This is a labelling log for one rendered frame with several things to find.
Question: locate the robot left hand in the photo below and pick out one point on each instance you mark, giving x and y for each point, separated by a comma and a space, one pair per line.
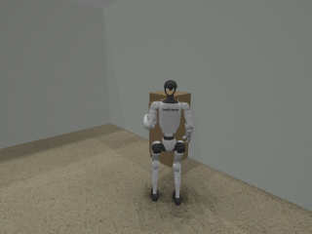
145, 118

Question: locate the right robot forearm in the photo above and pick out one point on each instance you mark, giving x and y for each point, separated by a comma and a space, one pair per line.
188, 133

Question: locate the robot right hand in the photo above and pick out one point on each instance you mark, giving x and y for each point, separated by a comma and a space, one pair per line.
188, 138

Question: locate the right robot upper arm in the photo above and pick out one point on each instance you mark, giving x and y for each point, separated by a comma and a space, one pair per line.
187, 115

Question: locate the left robot forearm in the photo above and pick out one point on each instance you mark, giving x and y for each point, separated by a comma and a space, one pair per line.
145, 124

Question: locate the humanoid robot torso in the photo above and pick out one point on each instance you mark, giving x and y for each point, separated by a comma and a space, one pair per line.
169, 121

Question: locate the left robot upper arm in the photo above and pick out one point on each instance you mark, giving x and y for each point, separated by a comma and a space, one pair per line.
152, 114

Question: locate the left robot thigh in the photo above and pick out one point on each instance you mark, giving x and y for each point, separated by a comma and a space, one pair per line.
156, 149

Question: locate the cupboard door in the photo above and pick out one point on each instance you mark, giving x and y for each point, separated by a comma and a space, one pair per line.
155, 134

